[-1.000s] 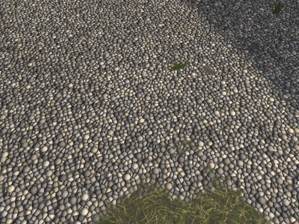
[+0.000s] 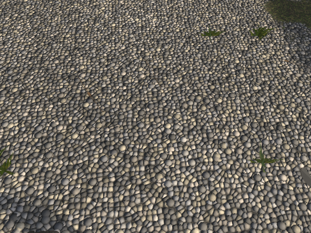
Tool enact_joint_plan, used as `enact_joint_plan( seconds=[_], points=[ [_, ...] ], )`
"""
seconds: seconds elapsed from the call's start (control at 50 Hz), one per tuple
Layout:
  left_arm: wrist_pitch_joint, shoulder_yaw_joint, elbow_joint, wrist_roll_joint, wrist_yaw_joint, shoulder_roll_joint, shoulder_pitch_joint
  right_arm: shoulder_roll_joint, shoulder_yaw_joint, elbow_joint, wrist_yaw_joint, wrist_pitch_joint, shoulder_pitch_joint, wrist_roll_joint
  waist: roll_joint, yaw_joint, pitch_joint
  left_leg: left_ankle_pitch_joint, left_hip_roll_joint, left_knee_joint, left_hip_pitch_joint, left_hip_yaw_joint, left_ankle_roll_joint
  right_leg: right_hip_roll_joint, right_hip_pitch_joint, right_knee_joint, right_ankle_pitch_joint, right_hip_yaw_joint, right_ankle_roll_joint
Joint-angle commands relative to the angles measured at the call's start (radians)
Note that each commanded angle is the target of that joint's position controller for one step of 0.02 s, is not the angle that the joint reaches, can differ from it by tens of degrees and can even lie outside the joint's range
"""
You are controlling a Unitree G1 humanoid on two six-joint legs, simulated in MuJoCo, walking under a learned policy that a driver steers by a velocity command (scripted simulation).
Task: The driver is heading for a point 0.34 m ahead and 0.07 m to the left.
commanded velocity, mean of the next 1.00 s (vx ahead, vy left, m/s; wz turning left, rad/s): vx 0.22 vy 0.00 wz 0.25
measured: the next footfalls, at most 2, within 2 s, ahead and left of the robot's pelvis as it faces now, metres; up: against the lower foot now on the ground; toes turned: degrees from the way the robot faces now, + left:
right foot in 0.22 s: +0.32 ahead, -0.14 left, +0.00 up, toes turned +11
left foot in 0.62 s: +0.33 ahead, +0.11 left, +0.00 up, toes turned +11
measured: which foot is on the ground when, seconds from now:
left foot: down 0.00-0.24, up 0.26-0.60, down 0.62-1.00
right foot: up 0.00-0.20, down 0.22-1.00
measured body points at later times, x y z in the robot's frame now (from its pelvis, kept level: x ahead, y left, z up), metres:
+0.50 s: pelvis +0.24 -0.05 +0.00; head +0.28 -0.05 +0.44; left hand +0.28 +0.23 -0.12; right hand +0.45 -0.28 -0.11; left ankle +0.25 +0.11 -0.71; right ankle +0.28 -0.15 -0.75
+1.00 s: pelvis +0.30 -0.01 -0.01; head +0.31 +0.00 +0.44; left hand +0.33 +0.28 -0.14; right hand +0.51 -0.21 -0.11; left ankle +0.29 +0.11 -0.75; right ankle +0.28 -0.15 -0.75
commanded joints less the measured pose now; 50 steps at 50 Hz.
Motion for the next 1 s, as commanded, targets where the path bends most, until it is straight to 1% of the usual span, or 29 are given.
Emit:
enact_joint_plan(
  seconds=[0.02, 0.08, 0.14, 0.18, 0.2, 0.22, 0.24, 0.26, 0.28, 0.3, 0.32, 0.34, 0.38, 0.4, 0.42, 0.46, 0.48, 0.54, 0.58, 0.6, 0.62, 0.64, 0.66, 0.68, 0.7, 0.72, 0.74, 0.84, 1.0],
  points=[
    [-0.003, 0.007, -0.066, 0.002, -0.001, 0.044, -0.05, -0.177, -0.048, -0.073, -0.021, -0.012, -0.031, 0.008, 0.082, 0.012, -0.046, 0.234, 0.196, -0.127, -0.058, -0.165, 0.146, 0.043, 0.075, -0.211, 0.205, -0.035, 0.027],
    [-0.013, 0.004, -0.088, -0.014, -0.014, 0.047, -0.143, -0.182, -0.05, -0.055, -0.027, -0.001, 0.023, 0.012, 0.104, -0.031, -0.044, 0.133, 0.196, -0.105, -0.055, -0.197, 0.116, 0.089, 0.145, -0.364, 0.324, -0.037, 0.028],
    [-0.025, 0.017, -0.098, -0.022, -0.026, 0.083, -0.164, -0.17, -0.048, -0.044, -0.031, 0.008, 0.053, 0.017, 0.118, -0.028, -0.046, 0.077, 0.232, -0.026, 0.039, -0.29, 0.1, 0.097, 0.156, -0.445, 0.271, 0.002, 0.003],
    [-0.035, 0.029, -0.09, -0.024, -0.029, 0.107, -0.121, -0.17, -0.051, -0.049, -0.033, 0.013, 0.039, 0.013, 0.147, 0.003, -0.05, 0.098, 0.251, 0.035, 0.077, -0.344, 0.083, 0.096, 0.207, -0.464, 0.185, 0.004, -0.029],
    [-0.04, 0.039, -0.071, -0.023, -0.026, 0.118, -0.05, -0.156, -0.048, -0.055, -0.032, 0.015, 0.022, 0.012, 0.153, 0.045, -0.072, 0.131, 0.23, 0.09, 0.069, -0.342, 0.065, 0.1, 0.302, -0.503, 0.183, -0.014, -0.053],
    [-0.045, 0.053, -0.053, -0.003, -0.019, 0.15, 0.047, -0.116, -0.033, -0.065, -0.03, 0.014, 0.012, 0.004, 0.134, 0.095, -0.146, 0.205, 0.171, 0.246, 0.046, -0.288, 0.026, 0.049, 0.463, -0.511, 0.216, 0.01, -0.095],
    [-0.045, 0.064, -0.046, 0.019, -0.012, 0.209, 0.177, -0.063, -0.013, -0.09, -0.033, 0.013, 0.032, -0.018, 0.003, 0.129, -0.297, 0.02, 0.093, 0.532, -0.071, -0.193, -0.023, -0.129, 0.713, -0.474, 0.331, 0.184, -0.157],
    [-0.03, 0.077, -0.009, 0.027, -0.023, 0.261, 0.212, -0.032, -0.003, -0.105, -0.034, 0.007, 0.193, 0.012, -0.358, 0.044, -0.378, -0.467, -0.028, 0.824, -0.399, -0.108, -0.091, -0.322, 0.947, -0.551, 0.328, 0.627, -0.335],
    [-0.025, 0.054, -0.033, -0.004, -0.029, 0.154, 0.182, -0.136, -0.02, -0.064, -0.039, 0.01, 0.197, 0.014, -0.208, 0.065, -0.322, -0.449, 0.043, 0.938, -0.473, -0.158, -0.113, -0.317, 0.902, -0.567, 0.268, 0.64, -0.323],
    [-0.018, 0.036, -0.044, -0.007, -0.026, 0.098, 0.137, -0.176, -0.032, -0.072, -0.039, 0.019, 0.091, 0.009, -0.107, 0.091, -0.221, -0.38, 0.062, 0.971, -0.481, -0.137, -0.129, -0.275, 0.793, -0.554, 0.38, 0.458, -0.293],
    [-0.011, 0.023, -0.046, 0.002, -0.029, 0.077, 0.095, -0.167, -0.032, -0.083, -0.043, 0.027, 0.029, -0.001, -0.027, 0.08, -0.174, -0.341, 0.088, 0.951, -0.45, -0.106, -0.141, -0.229, 0.69, -0.549, 0.536, 0.332, -0.276],
    [-0.006, 0.016, -0.034, 0.001, -0.031, 0.061, 0.067, -0.155, -0.034, -0.098, -0.043, 0.032, -0.013, -0.011, -0.014, 0.066, -0.128, -0.321, 0.113, 0.893, -0.433, -0.096, -0.147, -0.194, 0.605, -0.553, 0.663, 0.249, -0.275],
    [-0.007, 0.006, -0.006, 0.008, -0.033, 0.046, 0.045, -0.09, -0.02, -0.097, -0.037, 0.044, 0.005, -0.002, -0.07, 0.025, -0.117, -0.291, 0.141, 0.745, -0.331, -0.061, -0.151, -0.135, 0.503, -0.591, 0.731, 0.139, -0.259],
    [-0.005, 0.007, 0.007, 0.008, -0.032, 0.052, 0.032, -0.064, -0.012, -0.095, -0.037, 0.049, 0.008, -0.002, -0.09, 0.017, -0.123, -0.273, 0.14, 0.666, -0.294, -0.038, -0.16, -0.123, 0.481, -0.604, 0.767, 0.104, -0.268],
    [-0.001, 0.011, 0.017, 0.007, -0.028, 0.071, 0.021, -0.053, -0.007, -0.097, -0.039, 0.052, 0.0, -0.006, -0.097, 0.013, -0.135, -0.246, 0.141, 0.593, -0.259, -0.02, -0.168, -0.124, 0.467, -0.613, 0.797, 0.082, -0.278],
    [0.011, 0.02, 0.033, -0.002, -0.022, 0.105, 0.001, -0.043, 0.002, -0.098, -0.038, 0.056, -0.021, -0.012, -0.099, 0.013, -0.172, -0.142, 0.147, 0.452, -0.162, 0.007, -0.17, -0.118, 0.444, -0.619, 0.805, 0.038, -0.278],
    [0.018, 0.022, 0.042, -0.007, -0.019, 0.115, 0.003, -0.048, 0.003, -0.097, -0.036, 0.058, -0.036, -0.011, -0.101, 0.021, -0.182, -0.092, 0.144, 0.4, -0.129, 0.017, -0.168, -0.116, 0.444, -0.622, 0.777, 0.026, -0.275],
    [0.034, 0.018, 0.069, -0.017, -0.019, 0.119, 0.021, -0.071, -0.003, -0.105, -0.032, 0.066, -0.09, -0.011, -0.091, 0.041, -0.167, -0.011, 0.137, 0.275, -0.064, 0.031, -0.15, -0.119, 0.446, -0.618, 0.601, 0.026, -0.262],
    [0.041, 0.009, 0.082, -0.026, -0.019, 0.108, 0.006, -0.071, -0.006, -0.104, -0.03, 0.066, -0.1, -0.018, -0.081, 0.022, -0.139, 0.078, 0.125, 0.126, 0.023, 0.049, -0.117, -0.1, 0.411, -0.592, 0.416, 0.027, -0.229],
    [0.041, 0.0, 0.097, -0.027, -0.021, 0.084, 0.029, -0.083, -0.009, -0.111, -0.032, 0.065, -0.115, -0.027, -0.063, 0.021, -0.122, 0.156, 0.139, 0.042, 0.074, 0.026, -0.094, -0.071, 0.387, -0.577, 0.295, 0.027, -0.185],
    [0.038, -0.012, 0.104, -0.009, -0.022, 0.056, 0.06, -0.125, -0.016, -0.125, -0.039, 0.064, -0.122, -0.036, 0.0, 0.037, -0.142, 0.35, 0.225, 0.04, 0.16, -0.065, -0.063, -0.03, 0.343, -0.534, 0.161, 0.003, -0.128],
    [0.033, -0.017, 0.118, 0.012, -0.026, 0.041, 0.151, -0.172, -0.022, -0.138, -0.047, 0.07, -0.149, -0.036, 0.129, 0.104, -0.164, 0.446, 0.307, 0.087, 0.213, -0.141, 0.004, 0.051, 0.29, -0.499, -0.056, -0.057, -0.079],
    [0.041, -0.029, 0.127, 0.009, -0.022, 0.012, 0.162, -0.104, -0.006, -0.13, -0.041, 0.074, -0.181, -0.031, 0.173, 0.107, -0.187, 0.259, 0.3, 0.084, 0.132, -0.134, 0.032, 0.056, 0.367, -0.524, -0.086, -0.081, -0.05],
    [0.052, -0.025, 0.124, 0.007, -0.018, 0.045, 0.098, -0.07, -0.001, -0.138, -0.03, 0.073, -0.213, -0.026, 0.135, 0.079, -0.124, 0.136, 0.237, 0.083, 0.07, -0.104, 0.0, 0.063, 0.379, -0.53, -0.037, -0.087, -0.036],
    [0.061, -0.019, 0.126, 0.003, -0.014, 0.067, 0.071, -0.07, -0.001, -0.136, -0.025, 0.07, -0.208, -0.03, 0.106, 0.061, -0.093, 0.126, 0.206, 0.089, 0.051, -0.08, -0.025, 0.065, 0.362, -0.517, -0.014, -0.091, -0.037],
    [0.068, -0.018, 0.13, 0.002, -0.01, 0.073, 0.071, -0.08, -0.002, -0.131, -0.022, 0.065, -0.197, -0.031, 0.104, 0.059, -0.078, 0.163, 0.197, 0.099, 0.043, -0.074, -0.036, 0.061, 0.36, -0.512, 0.014, -0.086, -0.041],
    [0.073, -0.018, 0.133, 0.004, -0.009, 0.077, 0.082, -0.089, -0.005, -0.124, -0.02, 0.058, -0.187, -0.028, 0.104, 0.063, -0.078, 0.2, 0.196, 0.107, 0.04, -0.072, -0.039, 0.056, 0.373, -0.511, 0.039, -0.082, -0.041],
    [0.078, -0.018, 0.164, -0.005, -0.002, 0.077, 0.076, -0.077, -0.003, -0.105, -0.023, 0.049, -0.179, -0.024, 0.07, 0.06, -0.111, 0.364, 0.19, 0.147, 0.073, -0.062, -0.033, 0.042, 0.422, -0.495, 0.136, -0.075, -0.039],
    [0.101, -0.015, 0.224, -0.008, 0.012, 0.077, 0.061, -0.072, -0.008, -0.052, -0.021, 0.047, -0.187, -0.022, 0.039, 0.066, -0.097, 0.329, 0.177, 0.127, 0.06, -0.051, -0.031, 0.039, 0.463, -0.508, 0.123, -0.075, -0.031]
  ],
)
